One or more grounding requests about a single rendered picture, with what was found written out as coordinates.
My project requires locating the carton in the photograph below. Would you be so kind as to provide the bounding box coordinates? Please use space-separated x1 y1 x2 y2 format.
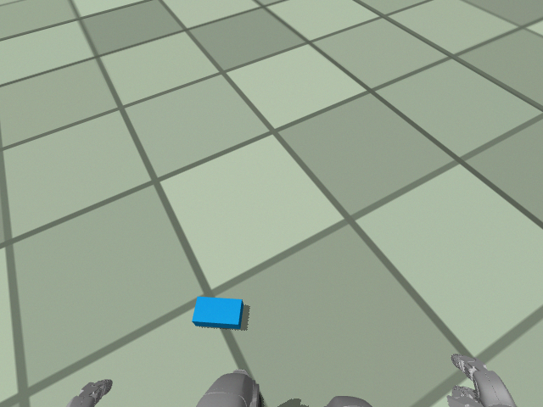
192 297 244 329

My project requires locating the right robot hand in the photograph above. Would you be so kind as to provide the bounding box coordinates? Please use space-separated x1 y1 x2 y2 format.
447 354 516 407

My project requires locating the left robot hand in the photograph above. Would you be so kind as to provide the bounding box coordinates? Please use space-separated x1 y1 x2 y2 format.
66 379 113 407

